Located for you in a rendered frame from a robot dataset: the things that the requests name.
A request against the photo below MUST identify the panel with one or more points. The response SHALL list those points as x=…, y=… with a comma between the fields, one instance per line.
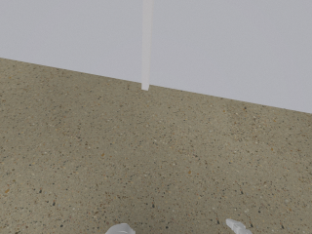
x=147, y=29

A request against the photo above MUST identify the left robot thigh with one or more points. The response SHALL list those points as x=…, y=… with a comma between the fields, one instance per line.
x=122, y=228

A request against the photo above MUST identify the right robot hand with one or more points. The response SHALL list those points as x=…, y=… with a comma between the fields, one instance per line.
x=237, y=226

